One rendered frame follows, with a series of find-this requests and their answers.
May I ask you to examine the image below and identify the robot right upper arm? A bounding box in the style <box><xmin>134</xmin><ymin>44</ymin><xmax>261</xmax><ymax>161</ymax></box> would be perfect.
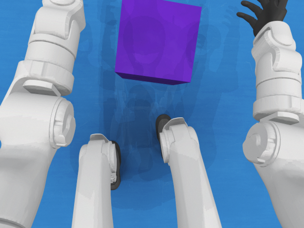
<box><xmin>243</xmin><ymin>120</ymin><xmax>304</xmax><ymax>228</ymax></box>

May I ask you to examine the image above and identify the robot left upper arm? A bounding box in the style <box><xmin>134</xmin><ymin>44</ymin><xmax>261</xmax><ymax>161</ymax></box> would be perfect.
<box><xmin>0</xmin><ymin>92</ymin><xmax>76</xmax><ymax>228</ymax></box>

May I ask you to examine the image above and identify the right robot hand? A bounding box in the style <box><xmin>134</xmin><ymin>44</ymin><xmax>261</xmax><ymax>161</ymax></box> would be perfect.
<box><xmin>237</xmin><ymin>0</ymin><xmax>288</xmax><ymax>37</ymax></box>

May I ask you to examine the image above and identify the carton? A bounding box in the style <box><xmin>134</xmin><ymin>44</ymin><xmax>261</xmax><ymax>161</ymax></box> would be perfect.
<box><xmin>115</xmin><ymin>0</ymin><xmax>202</xmax><ymax>85</ymax></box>

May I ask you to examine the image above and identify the left robot foot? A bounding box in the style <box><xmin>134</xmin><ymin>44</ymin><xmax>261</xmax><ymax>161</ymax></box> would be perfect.
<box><xmin>111</xmin><ymin>141</ymin><xmax>121</xmax><ymax>190</ymax></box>

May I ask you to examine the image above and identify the right robot forearm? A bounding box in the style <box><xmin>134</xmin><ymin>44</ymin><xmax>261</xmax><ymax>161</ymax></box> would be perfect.
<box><xmin>251</xmin><ymin>21</ymin><xmax>304</xmax><ymax>128</ymax></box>

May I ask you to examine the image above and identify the left robot forearm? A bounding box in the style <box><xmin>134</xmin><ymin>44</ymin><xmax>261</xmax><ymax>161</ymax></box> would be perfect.
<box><xmin>0</xmin><ymin>0</ymin><xmax>86</xmax><ymax>109</ymax></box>

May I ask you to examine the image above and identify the robot right shin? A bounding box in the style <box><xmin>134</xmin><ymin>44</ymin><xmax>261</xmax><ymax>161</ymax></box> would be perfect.
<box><xmin>163</xmin><ymin>117</ymin><xmax>199</xmax><ymax>145</ymax></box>

